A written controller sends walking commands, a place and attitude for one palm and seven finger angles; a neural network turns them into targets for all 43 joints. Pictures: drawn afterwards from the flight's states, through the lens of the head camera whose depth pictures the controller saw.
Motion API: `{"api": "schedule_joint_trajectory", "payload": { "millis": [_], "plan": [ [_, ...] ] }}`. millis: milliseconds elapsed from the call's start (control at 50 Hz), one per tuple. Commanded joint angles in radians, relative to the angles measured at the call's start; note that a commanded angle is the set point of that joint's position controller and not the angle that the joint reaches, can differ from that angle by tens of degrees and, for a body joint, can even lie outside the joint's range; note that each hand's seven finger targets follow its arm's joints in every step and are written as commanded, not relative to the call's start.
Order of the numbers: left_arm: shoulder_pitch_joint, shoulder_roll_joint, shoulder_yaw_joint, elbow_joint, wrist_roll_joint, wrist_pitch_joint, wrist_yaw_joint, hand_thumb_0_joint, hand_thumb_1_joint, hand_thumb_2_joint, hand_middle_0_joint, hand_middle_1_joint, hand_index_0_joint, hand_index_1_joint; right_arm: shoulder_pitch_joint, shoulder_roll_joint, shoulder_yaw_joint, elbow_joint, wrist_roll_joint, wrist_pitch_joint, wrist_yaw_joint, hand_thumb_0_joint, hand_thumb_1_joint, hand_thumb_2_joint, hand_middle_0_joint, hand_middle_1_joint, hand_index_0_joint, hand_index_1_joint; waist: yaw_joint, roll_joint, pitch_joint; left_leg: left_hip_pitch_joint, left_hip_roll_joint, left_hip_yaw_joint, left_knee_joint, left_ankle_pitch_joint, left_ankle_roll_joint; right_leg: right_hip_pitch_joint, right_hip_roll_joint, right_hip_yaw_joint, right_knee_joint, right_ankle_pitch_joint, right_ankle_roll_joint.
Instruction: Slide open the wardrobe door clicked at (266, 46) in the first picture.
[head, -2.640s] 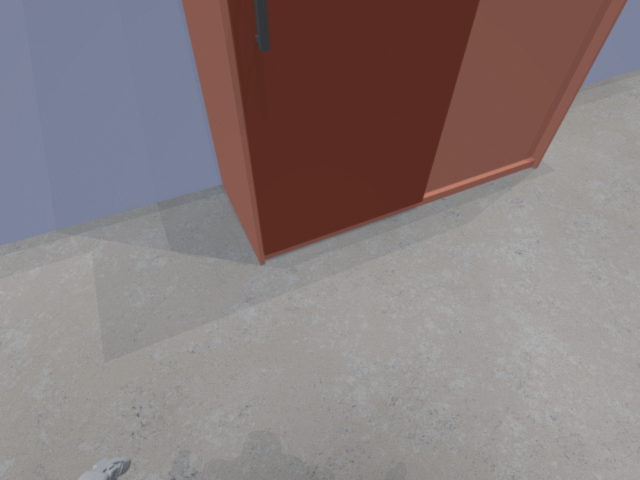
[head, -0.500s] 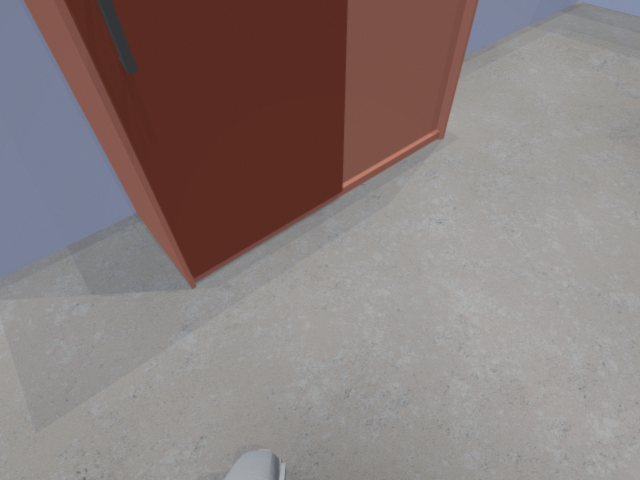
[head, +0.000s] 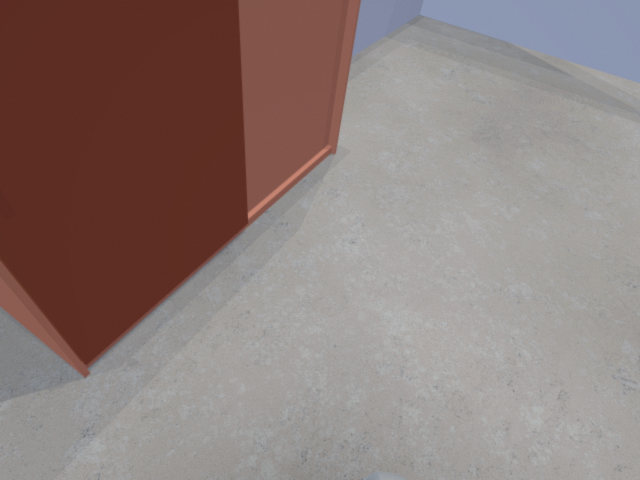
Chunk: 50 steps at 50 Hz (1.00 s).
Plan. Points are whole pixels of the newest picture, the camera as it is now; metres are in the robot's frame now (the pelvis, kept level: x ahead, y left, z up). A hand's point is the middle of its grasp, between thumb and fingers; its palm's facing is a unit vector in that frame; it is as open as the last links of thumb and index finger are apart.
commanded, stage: walk to a spot facing it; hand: left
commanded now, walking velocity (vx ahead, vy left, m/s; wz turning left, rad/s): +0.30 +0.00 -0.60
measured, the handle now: out of the picture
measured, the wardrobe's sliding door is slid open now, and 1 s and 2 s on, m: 0.00 0.00 0.00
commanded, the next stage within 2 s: none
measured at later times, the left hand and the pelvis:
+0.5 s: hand (266, 360) +0.35 +0.11 -0.19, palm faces -0.30 -0.94 -0.15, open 7.3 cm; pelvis +0.20 -0.03 -0.03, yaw -18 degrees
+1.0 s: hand (242, 292) +0.49 +0.18 -0.19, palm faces -0.44 -0.87 -0.21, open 7.4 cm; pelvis +0.37 +0.01 -0.01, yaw -36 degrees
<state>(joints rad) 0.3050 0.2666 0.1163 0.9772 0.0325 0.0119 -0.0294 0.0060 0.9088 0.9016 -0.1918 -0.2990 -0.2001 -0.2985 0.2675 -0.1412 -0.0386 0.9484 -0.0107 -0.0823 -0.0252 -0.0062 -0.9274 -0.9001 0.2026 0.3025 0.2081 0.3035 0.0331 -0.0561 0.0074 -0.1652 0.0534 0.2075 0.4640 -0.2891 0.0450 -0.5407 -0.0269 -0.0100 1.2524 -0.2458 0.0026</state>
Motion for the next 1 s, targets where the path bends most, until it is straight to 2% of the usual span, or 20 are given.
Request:
{"api": "schedule_joint_trajectory", "payload": {
  "millis": [0,220,280,320,340,360,380,400,420,460,480,520,720,820,840,860,880,900,920,980],
  "plan": [
    [0.035,-0.044,-0.011,-0.057,0.006,0.012,-0.011,0.000,0.900,0.900,-0.200,-0.300,-0.200,-0.300,0.104,-0.103,-0.017,-0.001,-0.003,-0.024,-0.010,0.000,-0.900,-0.900,0.200,0.300,0.200,0.300,0.007,0.183,0.080,0.025,0.239,-0.095,-0.248,0.368,-0.064,-0.170,-0.051,0.026,0.037,0.121,0.016],
    [-0.284,-0.069,-0.045,-0.143,-0.002,0.002,-0.023,0.000,0.900,0.900,-0.200,-0.300,-0.200,-0.300,0.285,-0.140,-0.010,0.084,-0.015,-0.004,-0.015,0.000,-0.900,-0.900,0.200,0.300,0.200,0.300,-0.080,0.153,0.138,0.279,0.253,0.060,-0.187,0.804,-0.012,-0.174,-0.003,-0.163,-0.436,0.082,-0.026],
    [-0.228,-0.050,-0.040,-0.132,0.000,-0.010,-0.016,0.000,0.900,0.900,-0.200,-0.300,-0.200,-0.300,0.280,-0.171,-0.020,0.083,-0.013,0.007,-0.014,0.000,-0.900,-0.900,0.200,0.300,0.200,0.300,-0.045,0.198,0.074,0.315,0.266,0.118,-0.015,1.145,-0.011,-0.023,0.074,-0.225,-0.531,0.006,-0.072],
    [-0.066,-0.003,-0.024,-0.090,0.003,-0.024,-0.008,0.000,0.900,0.900,-0.200,-0.300,-0.200,-0.300,0.222,-0.209,-0.030,0.058,-0.007,0.008,-0.010,0.000,-0.900,-0.900,0.200,0.300,0.200,0.300,0.037,0.234,-0.033,0.279,0.273,0.142,0.214,1.215,-0.017,0.191,0.098,-0.216,-0.600,-0.012,-0.108],
    [0.060,0.042,-0.010,-0.057,0.005,-0.035,-0.002,0.000,0.900,0.900,-0.200,-0.300,-0.200,-0.300,0.188,-0.218,-0.030,0.035,-0.001,0.010,-0.002,0.000,-0.900,-0.900,0.200,0.300,0.200,0.300,0.098,0.210,-0.100,0.150,0.270,0.135,0.417,1.061,-0.028,0.416,0.083,-0.188,-0.692,0.043,-0.127],
    [0.169,0.130,0.007,-0.031,0.004,-0.043,0.004,0.000,0.900,0.900,-0.200,-0.300,-0.200,-0.300,0.175,-0.177,-0.024,0.007,0.016,0.015,0.009,0.000,-0.900,-0.900,0.200,0.300,0.200,0.300,0.148,0.050,-0.196,-0.138,0.189,0.127,0.736,0.442,-0.061,0.717,-0.122,0.091,-0.751,0.146,-0.220],
    [0.189,0.207,0.019,-0.031,-0.017,-0.048,0.018,0.000,0.900,0.900,-0.200,-0.300,-0.200,-0.300,0.174,-0.112,-0.020,-0.032,0.019,0.008,0.007,0.000,-0.900,-0.900,0.200,0.300,0.200,0.300,0.105,-0.099,-0.278,-0.454,0.012,0.025,1.067,-0.296,-0.115,0.874,-0.380,0.614,-0.827,0.396,-0.357],
    [0.146,0.213,0.025,-0.043,-0.034,-0.040,0.031,0.000,0.900,0.900,-0.200,-0.300,-0.200,-0.300,0.095,-0.142,-0.029,-0.051,0.010,0.014,0.003,0.000,-0.900,-0.900,0.200,0.300,0.200,0.300,0.098,0.018,-0.203,-0.506,0.055,-0.147,1.079,-0.242,-0.081,0.780,-0.386,0.564,-0.905,0.302,-0.370],
    [0.062,0.159,0.009,-0.063,-0.036,-0.042,0.036,0.000,0.900,0.900,-0.200,-0.300,-0.200,-0.300,0.068,-0.128,-0.034,-0.058,0.003,0.018,0.011,0.000,-0.900,-0.900,0.200,0.300,0.200,0.300,0.059,0.090,-0.047,-0.511,0.103,-0.179,1.009,-0.110,-0.079,0.607,-0.323,0.408,-0.935,0.305,-0.288],
    [-0.049,0.101,-0.012,-0.088,-0.031,-0.056,0.038,0.000,0.900,0.900,-0.200,-0.300,-0.200,-0.300,0.088,-0.116,-0.028,-0.034,-0.007,0.045,0.010,0.000,-0.900,-0.900,0.200,0.300,0.200,0.300,-0.032,0.089,0.025,-0.414,0.143,-0.196,0.907,-0.036,-0.100,0.339,-0.263,0.325,-0.994,0.219,-0.150],
    [-0.068,0.083,-0.019,-0.087,-0.025,-0.066,0.039,0.000,0.900,0.900,-0.200,-0.300,-0.200,-0.300,0.098,-0.107,-0.029,-0.021,-0.010,0.056,0.008,0.000,-0.900,-0.900,0.200,0.300,0.200,0.300,-0.051,0.076,0.057,-0.373,0.143,-0.196,0.867,-0.022,-0.103,0.244,-0.235,0.284,-1.017,0.227,-0.126],
    [-0.061,0.082,-0.018,-0.078,-0.015,-0.074,0.037,0.000,0.900,0.900,-0.200,-0.300,-0.200,-0.300,0.114,-0.096,-0.030,-0.022,-0.012,0.068,0.009,0.000,-0.900,-0.900,0.200,0.300,0.200,0.300,-0.078,0.069,0.037,-0.346,0.134,-0.188,0.776,-0.017,-0.117,0.197,-0.186,0.214,-0.999,0.292,-0.191],
    [0.067,0.093,-0.005,-0.063,-0.014,-0.062,0.040,0.000,0.900,0.900,-0.200,-0.300,-0.200,-0.300,-0.201,-0.111,-0.018,-0.137,-0.009,0.060,0.017,0.000,-0.900,-0.900,0.200,0.300,0.200,0.300,0.021,-0.087,-0.052,-0.441,0.049,-0.155,0.411,0.005,-0.147,0.474,-0.116,0.262,-0.817,0.732,-0.175],
    [0.028,0.130,0.007,-0.095,-0.015,-0.032,0.049,0.000,0.900,0.900,-0.200,-0.300,-0.200,-0.300,-0.200,-0.142,-0.021,-0.156,0.002,0.059,0.004,0.000,-0.900,-0.900,0.200,0.300,0.200,0.300,-0.001,-0.100,-0.089,-0.221,-0.018,-0.140,0.144,0.017,-0.126,0.464,-0.114,0.325,-0.712,0.777,-0.140],
    [-0.002,0.130,0.007,-0.100,-0.017,-0.029,0.051,0.000,0.900,0.900,-0.200,-0.300,-0.200,-0.300,-0.120,-0.165,-0.027,-0.133,0.002,0.057,-0.002,0.000,-0.900,-0.900,0.200,0.300,0.200,0.300,-0.045,-0.072,-0.121,-0.089,-0.012,-0.144,0.017,0.114,-0.119,0.422,-0.090,0.306,-0.640,0.716,-0.106],
    [-0.012,0.102,0.002,-0.117,-0.031,-0.027,0.052,0.000,0.900,0.900,-0.200,-0.300,-0.200,-0.300,-0.027,-0.218,-0.037,-0.113,-0.008,0.050,-0.008,0.000,-0.900,-0.900,0.200,0.300,0.200,0.300,-0.082,0.022,-0.177,0.147,0.101,-0.210,-0.071,0.340,-0.091,0.267,-0.020,0.256,-0.523,0.482,-0.056],
    [0.044,0.039,-0.009,-0.122,-0.043,-0.025,0.042,0.000,0.900,0.900,-0.200,-0.300,-0.200,-0.300,0.036,-0.315,-0.055,-0.101,-0.015,0.046,-0.007,0.000,-0.900,-0.900,0.200,0.300,0.200,0.300,-0.083,0.298,-0.255,0.399,0.414,-0.478,-0.025,0.751,0.030,0.003,0.109,0.117,-0.257,-0.219,0.012],
    [0.077,0.054,-0.010,-0.106,-0.029,-0.027,0.046,0.000,0.900,0.900,-0.200,-0.300,-0.200,-0.300,0.053,-0.319,-0.046,-0.106,-0.005,0.059,-0.006,0.000,-0.900,-0.900,0.200,0.300,0.200,0.300,-0.077,0.293,-0.244,0.321,0.496,-0.495,-0.013,0.929,0.103,-0.003,0.071,0.085,-0.061,-0.428,0.036],
    [0.101,0.081,0.001,-0.082,-0.018,-0.012,0.048,0.000,0.900,0.900,-0.200,-0.300,-0.200,-0.300,-0.023,-0.254,-0.032,-0.122,-0.006,0.063,-0.005,0.000,-0.900,-0.900,0.200,0.300,0.200,0.300,-0.037,0.213,-0.186,0.215,0.447,-0.383,-0.054,0.807,0.084,0.002,0.028,0.097,0.003,-0.358,0.052],
    [0.015,0.061,0.006,-0.101,-0.008,0.015,0.019,0.000,0.900,0.900,-0.200,-0.300,-0.200,-0.300,-0.106,-0.196,-0.013,-0.144,-0.013,0.061,-0.010,0.000,-0.900,-0.900,0.200,0.300,0.200,0.300,-0.022,0.247,-0.011,0.007,0.330,-0.247,-0.120,0.581,0.047,-0.005,-0.020,0.045,0.042,-0.235,0.072]
  ]
}}
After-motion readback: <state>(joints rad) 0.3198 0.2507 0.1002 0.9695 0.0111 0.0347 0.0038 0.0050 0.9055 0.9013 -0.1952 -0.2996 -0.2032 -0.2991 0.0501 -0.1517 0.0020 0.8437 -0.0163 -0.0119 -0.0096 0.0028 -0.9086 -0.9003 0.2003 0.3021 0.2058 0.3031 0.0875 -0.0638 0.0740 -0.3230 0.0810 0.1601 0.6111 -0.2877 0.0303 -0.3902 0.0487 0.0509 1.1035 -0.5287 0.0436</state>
